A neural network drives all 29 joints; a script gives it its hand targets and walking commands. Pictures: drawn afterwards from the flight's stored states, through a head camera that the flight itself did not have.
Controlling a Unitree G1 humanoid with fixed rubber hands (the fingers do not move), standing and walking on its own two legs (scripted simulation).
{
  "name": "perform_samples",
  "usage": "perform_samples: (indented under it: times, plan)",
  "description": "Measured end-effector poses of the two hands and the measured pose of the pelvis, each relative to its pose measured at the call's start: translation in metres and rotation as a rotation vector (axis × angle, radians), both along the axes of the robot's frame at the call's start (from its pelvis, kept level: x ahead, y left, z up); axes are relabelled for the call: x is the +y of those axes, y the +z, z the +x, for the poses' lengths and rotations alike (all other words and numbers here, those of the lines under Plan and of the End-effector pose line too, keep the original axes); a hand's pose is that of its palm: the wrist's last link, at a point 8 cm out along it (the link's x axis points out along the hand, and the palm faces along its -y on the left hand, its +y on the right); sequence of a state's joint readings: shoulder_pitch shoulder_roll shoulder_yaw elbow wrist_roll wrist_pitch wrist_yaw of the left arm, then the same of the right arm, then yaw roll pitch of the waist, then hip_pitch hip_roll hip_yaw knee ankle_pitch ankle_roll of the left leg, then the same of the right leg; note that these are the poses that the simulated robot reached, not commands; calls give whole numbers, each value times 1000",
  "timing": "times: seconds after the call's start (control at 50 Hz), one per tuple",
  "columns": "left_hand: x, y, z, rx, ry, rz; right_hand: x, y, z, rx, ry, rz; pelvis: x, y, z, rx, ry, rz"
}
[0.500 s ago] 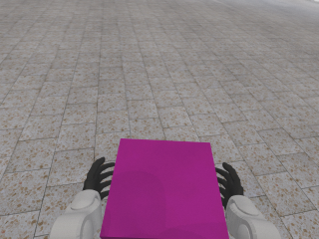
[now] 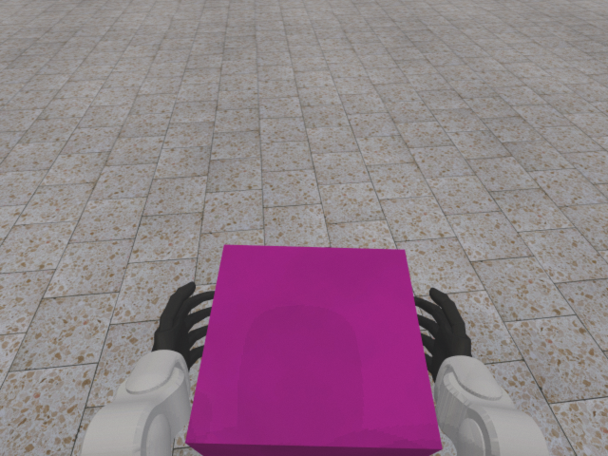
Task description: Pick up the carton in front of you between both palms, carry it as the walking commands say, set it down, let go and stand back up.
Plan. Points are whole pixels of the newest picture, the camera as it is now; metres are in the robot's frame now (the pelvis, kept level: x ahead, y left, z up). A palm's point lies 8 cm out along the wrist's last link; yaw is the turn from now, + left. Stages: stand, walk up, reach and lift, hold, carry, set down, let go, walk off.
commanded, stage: carry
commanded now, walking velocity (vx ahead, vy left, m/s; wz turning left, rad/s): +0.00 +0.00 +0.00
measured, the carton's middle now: (310, 370) +0.24 +0.00 +0.02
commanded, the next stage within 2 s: none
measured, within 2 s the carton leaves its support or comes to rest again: neither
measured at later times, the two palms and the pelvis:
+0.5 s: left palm (182, 296) +0.31 +0.17 +0.08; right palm (420, 305) +0.30 -0.13 +0.08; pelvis +0.08 +0.02 -0.01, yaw -1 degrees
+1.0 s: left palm (178, 320) +0.28 +0.17 +0.07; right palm (424, 332) +0.27 -0.13 +0.07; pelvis +0.05 +0.02 +0.00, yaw -2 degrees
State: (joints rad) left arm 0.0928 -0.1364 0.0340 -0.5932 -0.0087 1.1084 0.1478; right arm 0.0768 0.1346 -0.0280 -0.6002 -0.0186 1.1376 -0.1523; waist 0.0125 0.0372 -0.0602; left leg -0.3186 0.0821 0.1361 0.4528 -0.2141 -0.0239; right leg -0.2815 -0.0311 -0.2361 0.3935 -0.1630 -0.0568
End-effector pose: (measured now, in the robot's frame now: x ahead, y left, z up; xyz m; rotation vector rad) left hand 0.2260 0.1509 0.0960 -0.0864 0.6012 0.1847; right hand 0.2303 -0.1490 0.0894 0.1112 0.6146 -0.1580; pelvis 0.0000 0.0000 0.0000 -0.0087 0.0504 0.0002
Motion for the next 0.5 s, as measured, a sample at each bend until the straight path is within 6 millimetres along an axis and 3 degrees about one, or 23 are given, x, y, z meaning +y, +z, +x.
perform_samples:
  times: [0.12,0.24,0.36,0.5]
  plan:
    - [4,-2,41,1,-24,-26,4,7,35,1,-17,-38,7,-2,45,-4,-9,5]
    - [8,-8,70,26,-39,-19,8,1,59,26,-28,-38,14,-5,68,8,-17,10]
    - [13,-12,82,33,-36,-15,12,-5,72,32,-29,-31,19,-7,78,15,-21,9]
    - [16,-13,83,26,-33,-15,16,-7,73,26,-29,-26,22,-8,81,14,-23,8]
